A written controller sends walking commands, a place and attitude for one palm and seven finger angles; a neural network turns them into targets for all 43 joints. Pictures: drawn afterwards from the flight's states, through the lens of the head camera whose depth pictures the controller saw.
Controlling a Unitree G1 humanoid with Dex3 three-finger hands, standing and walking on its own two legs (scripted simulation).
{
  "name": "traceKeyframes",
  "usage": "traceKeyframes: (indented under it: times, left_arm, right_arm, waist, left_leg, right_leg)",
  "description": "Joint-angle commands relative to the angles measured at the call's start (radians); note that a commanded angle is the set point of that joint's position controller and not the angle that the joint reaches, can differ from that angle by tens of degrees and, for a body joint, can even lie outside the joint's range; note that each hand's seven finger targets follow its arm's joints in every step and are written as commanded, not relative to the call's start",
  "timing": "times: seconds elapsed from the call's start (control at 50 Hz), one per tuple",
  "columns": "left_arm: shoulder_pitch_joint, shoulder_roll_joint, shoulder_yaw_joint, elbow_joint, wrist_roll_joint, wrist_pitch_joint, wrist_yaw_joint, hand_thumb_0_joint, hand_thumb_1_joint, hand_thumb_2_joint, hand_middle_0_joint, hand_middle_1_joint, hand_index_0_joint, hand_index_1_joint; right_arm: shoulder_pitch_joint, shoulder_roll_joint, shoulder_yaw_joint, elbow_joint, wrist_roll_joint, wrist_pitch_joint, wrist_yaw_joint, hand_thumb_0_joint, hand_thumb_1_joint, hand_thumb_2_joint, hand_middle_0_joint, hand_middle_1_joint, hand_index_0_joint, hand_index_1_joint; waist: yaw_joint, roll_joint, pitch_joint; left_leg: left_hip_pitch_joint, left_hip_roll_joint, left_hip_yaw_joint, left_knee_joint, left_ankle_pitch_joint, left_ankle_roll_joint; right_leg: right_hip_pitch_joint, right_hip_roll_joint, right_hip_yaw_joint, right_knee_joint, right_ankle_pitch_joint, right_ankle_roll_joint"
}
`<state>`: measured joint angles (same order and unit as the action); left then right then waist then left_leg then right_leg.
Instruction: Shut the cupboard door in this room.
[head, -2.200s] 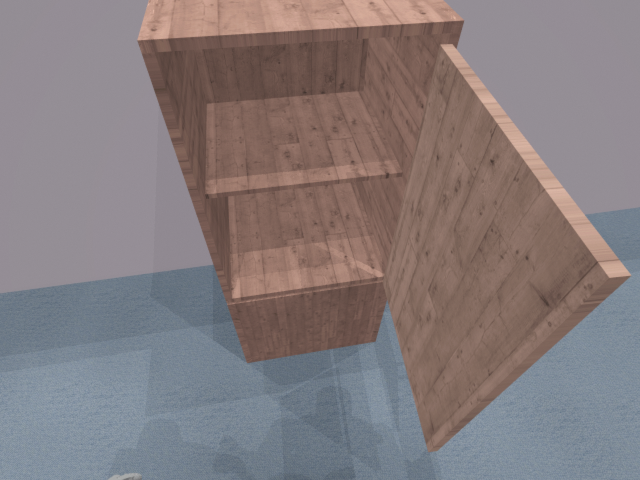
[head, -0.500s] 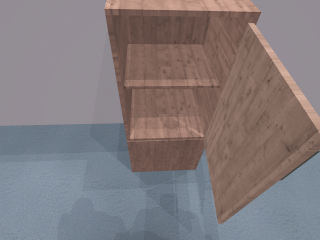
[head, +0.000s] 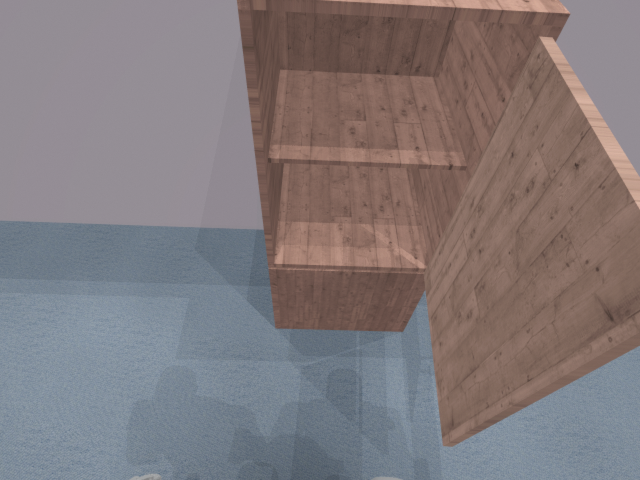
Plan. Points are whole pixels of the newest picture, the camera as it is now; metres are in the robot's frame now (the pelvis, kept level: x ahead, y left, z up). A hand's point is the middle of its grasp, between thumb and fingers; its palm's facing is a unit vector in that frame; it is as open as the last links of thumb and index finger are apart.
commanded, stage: turn or walk to find it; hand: left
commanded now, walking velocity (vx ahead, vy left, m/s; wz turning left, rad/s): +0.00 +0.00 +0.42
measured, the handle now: (594, 341) +0.27 -0.29 +0.07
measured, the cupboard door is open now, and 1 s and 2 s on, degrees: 87 87 87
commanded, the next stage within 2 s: stand and wait in 0.22 s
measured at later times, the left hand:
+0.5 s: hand out of the picture +0.00 +0.14 -0.15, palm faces +0.21 -0.94 -0.26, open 7.4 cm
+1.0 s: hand out of the picture +0.00 +0.14 -0.16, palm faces +0.35 -0.89 -0.28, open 7.4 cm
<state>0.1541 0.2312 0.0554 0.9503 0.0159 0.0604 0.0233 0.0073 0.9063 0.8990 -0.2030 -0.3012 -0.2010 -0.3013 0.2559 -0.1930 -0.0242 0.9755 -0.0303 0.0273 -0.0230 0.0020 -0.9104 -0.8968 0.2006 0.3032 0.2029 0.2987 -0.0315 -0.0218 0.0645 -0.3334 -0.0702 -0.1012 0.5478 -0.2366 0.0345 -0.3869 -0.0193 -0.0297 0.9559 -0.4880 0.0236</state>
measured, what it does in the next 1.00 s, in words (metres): steps on the spot, turning left: right foot, then left foot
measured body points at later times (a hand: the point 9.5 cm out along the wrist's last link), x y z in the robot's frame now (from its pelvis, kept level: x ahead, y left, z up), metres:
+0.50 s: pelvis +0.01 -0.05 +0.01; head +0.04 -0.07 +0.45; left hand -0.01 +0.19 -0.13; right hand +0.12 -0.30 -0.15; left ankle -0.04 +0.10 -0.68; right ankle -0.04 -0.14 -0.73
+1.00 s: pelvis +0.01 -0.07 +0.00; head +0.04 -0.09 +0.45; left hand -0.02 +0.19 -0.14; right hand +0.15 -0.27 -0.16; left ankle -0.03 +0.07 -0.73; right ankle +0.04 -0.17 -0.74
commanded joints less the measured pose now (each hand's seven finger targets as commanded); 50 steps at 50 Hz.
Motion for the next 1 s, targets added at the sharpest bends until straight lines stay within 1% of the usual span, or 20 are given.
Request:
traceKeyframes:
  times: [0.0, 0.08, 0.14, 0.16, 0.18, 0.2, 0.24, 0.32, 0.46, 0.56, 0.58, 0.6, 0.62, 0.64, 0.72, 0.88, 0.9, 0.94, 0.96, 0.98]
  left_arm:
    - [0.006, 0.067, 0.013, -0.095, -0.006, -0.036, -0.005, 0.000, 0.900, 0.900, -0.200, -0.300, -0.200, -0.300]
    - [0.027, 0.062, 0.011, -0.113, -0.015, -0.036, 0.000, 0.000, 0.900, 0.900, -0.200, -0.300, -0.200, -0.300]
    - [0.117, 0.095, 0.023, -0.096, -0.016, -0.040, 0.007, 0.000, 0.900, 0.900, -0.200, -0.300, -0.200, -0.300]
    - [0.137, 0.158, 0.036, -0.093, -0.005, -0.045, 0.013, 0.000, 0.900, 0.900, -0.200, -0.300, -0.200, -0.300]
    - [0.124, 0.247, 0.049, -0.108, 0.008, -0.050, 0.017, 0.000, 0.900, 0.900, -0.200, -0.300, -0.200, -0.300]
    - [0.095, 0.241, 0.041, -0.126, 0.002, -0.045, 0.018, 0.000, 0.900, 0.900, -0.200, -0.300, -0.200, -0.300]
    - [0.011, 0.159, 0.028, -0.137, 0.002, -0.057, 0.021, 0.000, 0.900, 0.900, -0.200, -0.300, -0.200, -0.300]
    - [0.096, 0.120, 0.008, -0.104, 0.002, -0.078, 0.015, 0.000, 0.900, 0.900, -0.200, -0.300, -0.200, -0.300]
    - [0.252, 0.118, -0.001, -0.027, 0.009, -0.078, 0.017, 0.000, 0.900, 0.900, -0.200, -0.300, -0.200, -0.300]
    - [0.208, 0.128, 0.002, 0.005, 0.001, -0.076, 0.018, 0.000, 0.900, 0.900, -0.200, -0.300, -0.200, -0.300]
    - [0.209, 0.117, 0.003, 0.007, -0.004, -0.073, 0.017, 0.000, 0.900, 0.900, -0.200, -0.300, -0.200, -0.300]
    - [0.231, 0.078, 0.000, -0.003, -0.008, -0.069, 0.016, 0.000, 0.900, 0.900, -0.200, -0.300, -0.200, -0.300]
    - [0.244, 0.038, -0.010, -0.015, -0.011, -0.066, 0.018, 0.000, 0.900, 0.900, -0.200, -0.300, -0.200, -0.300]
    - [0.216, 0.038, -0.010, -0.012, -0.006, -0.056, 0.019, 0.000, 0.900, 0.900, -0.200, -0.300, -0.200, -0.300]
    - [0.158, 0.040, 0.006, -0.010, -0.001, -0.034, 0.001, 0.000, 0.900, 0.900, -0.200, -0.300, -0.200, -0.300]
    - [0.222, 0.015, 0.002, -0.006, -0.002, -0.052, 0.000, 0.000, 0.900, 0.900, -0.200, -0.300, -0.200, -0.300]
    - [0.252, 0.028, 0.004, 0.004, 0.002, -0.061, 0.003, 0.000, 0.900, 0.900, -0.200, -0.300, -0.200, -0.300]
    - [0.218, 0.171, 0.022, -0.013, 0.014, -0.077, 0.011, 0.000, 0.900, 0.900, -0.200, -0.300, -0.200, -0.300]
    - [0.217, 0.179, 0.020, -0.025, 0.012, -0.072, 0.008, 0.000, 0.900, 0.900, -0.200, -0.300, -0.200, -0.300]
    - [0.173, 0.147, 0.018, -0.028, 0.012, -0.069, 0.014, 0.000, 0.900, 0.900, -0.200, -0.300, -0.200, -0.300]
  right_arm:
    - [0.024, -0.223, -0.052, -0.070, -0.001, -0.012, -0.016, 0.000, -0.900, -0.900, 0.200, 0.300, 0.200, 0.300]
    - [0.038, -0.234, -0.063, -0.071, -0.002, -0.003, -0.013, 0.000, -0.900, -0.900, 0.200, 0.300, 0.200, 0.300]
    - [0.012, -0.218, -0.069, -0.084, 0.009, 0.007, 0.002, 0.000, -0.900, -0.900, 0.200, 0.300, 0.200, 0.300]
    - [0.019, -0.168, -0.067, -0.087, 0.020, 0.008, 0.008, 0.000, -0.900, -0.900, 0.200, 0.300, 0.200, 0.300]
    - [0.019, -0.116, -0.059, -0.112, 0.018, 0.006, 0.005, 0.000, -0.900, -0.900, 0.200, 0.300, 0.200, 0.300]
    - [-0.009, -0.163, -0.074, -0.112, 0.003, 0.010, 0.004, 0.000, -0.900, -0.900, 0.200, 0.300, 0.200, 0.300]
    - [0.007, -0.134, -0.068, -0.070, 0.002, 0.027, 0.008, 0.000, -0.900, -0.900, 0.200, 0.300, 0.200, 0.300]
    - [0.005, -0.114, -0.051, -0.048, 0.013, 0.025, 0.014, 0.000, -0.900, -0.900, 0.200, 0.300, 0.200, 0.300]
    - [-0.114, -0.092, -0.020, -0.049, 0.018, 0.019, 0.005, 0.000, -0.900, -0.900, 0.200, 0.300, 0.200, 0.300]
    - [-0.021, -0.094, -0.012, -0.006, 0.021, -0.006, -0.003, 0.000, -0.900, -0.900, 0.200, 0.300, 0.200, 0.300]
    - [0.015, -0.118, -0.018, 0.006, 0.018, -0.017, -0.004, 0.000, -0.900, -0.900, 0.200, 0.300, 0.200, 0.300]
    - [0.045, -0.175, -0.027, 0.005, 0.009, -0.025, -0.009, 0.000, -0.900, -0.900, 0.200, 0.300, 0.200, 0.300]
    - [0.051, -0.203, -0.032, 0.003, 0.012, -0.022, -0.010, 0.000, -0.900, -0.900, 0.200, 0.300, 0.200, 0.300]
    - [0.028, -0.202, -0.028, 0.003, 0.016, -0.015, -0.017, 0.000, -0.900, -0.900, 0.200, 0.300, 0.200, 0.300]
    - [-0.079, -0.181, -0.020, -0.038, 0.009, -0.010, -0.020, 0.000, -0.900, -0.900, 0.200, 0.300, 0.200, 0.300]
    - [-0.074, -0.178, -0.037, -0.051, 0.009, -0.007, -0.007, 0.000, -0.900, -0.900, 0.200, 0.300, 0.200, 0.300]
    - [-0.074, -0.161, -0.036, -0.049, 0.014, -0.009, -0.002, 0.000, -0.900, -0.900, 0.200, 0.300, 0.200, 0.300]
    - [-0.039, -0.064, -0.024, -0.070, 0.023, -0.006, 0.003, 0.000, -0.900, -0.900, 0.200, 0.300, 0.200, 0.300]
    - [-0.058, -0.095, -0.035, -0.074, 0.017, 0.004, 0.002, 0.000, -0.900, -0.900, 0.200, 0.300, 0.200, 0.300]
    - [-0.075, -0.090, -0.035, -0.067, 0.013, 0.012, 0.004, 0.000, -0.900, -0.900, 0.200, 0.300, 0.200, 0.300]
  waist:
    - [0.008, 0.154, -0.139]
    - [0.007, 0.150, -0.172]
    - [0.051, 0.104, -0.179]
    - [0.058, -0.049, -0.170]
    - [0.062, -0.292, -0.108]
    - [0.061, -0.207, -0.072]
    - [0.006, -0.157, -0.017]
    - [0.011, -0.124, -0.030]
    - [0.064, -0.132, -0.049]
    - [0.011, -0.143, -0.096]
    - [0.003, -0.086, -0.119]
    - [0.001, 0.076, -0.162]
    - [0.012, 0.233, -0.143]
    - [0.015, 0.258, -0.095]
    - [0.034, 0.184, -0.033]
    - [0.065, 0.124, -0.102]
    - [0.080, 0.084, -0.126]
    - [0.058, -0.295, -0.092]
    - [0.079, -0.213, -0.079]
    - [0.058, -0.178, -0.022]
  left_leg:
    - [0.185, 0.249, -0.335, -0.208, 0.313, 0.171]
    - [0.214, 0.232, -0.350, -0.160, 0.422, 0.149]
    - [0.035, 0.136, -0.268, -0.113, 0.215, 0.048]
    - [-0.133, 0.064, -0.169, 0.007, -0.010, -0.008]
    - [-0.319, -0.038, 0.012, 0.244, -0.272, -0.067]
    - [-0.270, 0.006, -0.003, 0.439, -0.333, -0.059]
    - [-0.248, 0.037, -0.008, 0.585, -0.228, -0.065]
    - [-0.229, 0.055, 0.060, 0.602, -0.132, -0.081]
    - [-0.128, 0.081, 0.116, 0.281, -0.176, -0.072]
    - [0.139, 0.059, 0.151, -0.105, 0.046, -0.042]
    - [0.235, 0.102, 0.117, -0.138, 0.272, -0.024]
    - [0.358, 0.245, -0.028, -0.108, 0.580, 0.040]
    - [0.401, 0.376, -0.160, -0.125, 0.858, 0.147]
    - [0.315, 0.400, -0.164, -0.167, 0.839, 0.197]
    - [0.153, 0.319, -0.137, -0.220, 0.467, 0.179]
    - [0.084, 0.231, -0.101, -0.128, 0.298, 0.101]
    - [0.056, 0.187, -0.065, -0.068, 0.202, 0.057]
    - [-0.127, 0.025, 0.082, 0.158, -0.233, -0.041]
    - [-0.082, 0.052, 0.042, 0.281, -0.329, -0.035]
    - [-0.088, 0.070, 0.035, 0.357, -0.292, -0.033]
  right_leg:
    - [-0.070, 0.003, 0.056, -0.010, -0.004, 0.014]
    - [0.045, 0.042, 0.051, -0.264, 0.030, 0.013]
    - [0.322, 0.035, 0.026, -0.596, 0.275, 0.015]
    - [0.456, -0.115, 0.151, -0.666, 0.271, -0.016]
    - [0.456, -0.373, 0.412, -0.704, 0.340, -0.102]
    - [0.265, -0.438, 0.394, -0.684, 0.445, -0.164]
    - [0.205, -0.302, 0.259, -0.666, 0.595, -0.150]
    - [0.311, -0.218, 0.104, -0.582, 0.940, -0.145]
    - [0.406, -0.219, 0.128, -0.560, 1.070, -0.170]
    - [0.350, -0.189, 0.068, -0.445, 1.037, -0.129]
    - [0.293, -0.158, 0.041, -0.365, 0.916, -0.095]
    - [0.156, -0.091, -0.014, -0.250, 0.651, -0.050]
    - [0.012, -0.023, -0.052, -0.142, 0.051, -0.017]
    - [0.000, -0.021, -0.016, -0.042, -0.135, -0.009]
    - [-0.019, -0.043, 0.017, 0.033, -0.031, -0.003]
    - [0.196, 0.006, -0.038, -0.398, 0.211, 0.014]
    - [0.271, -0.016, -0.014, -0.531, 0.315, 0.019]
    - [0.304, -0.330, 0.355, -0.670, 0.452, -0.102]
    - [0.199, -0.382, 0.363, -0.701, 0.386, -0.178]
    - [0.142, -0.342, 0.336, -0.716, 0.374, -0.194]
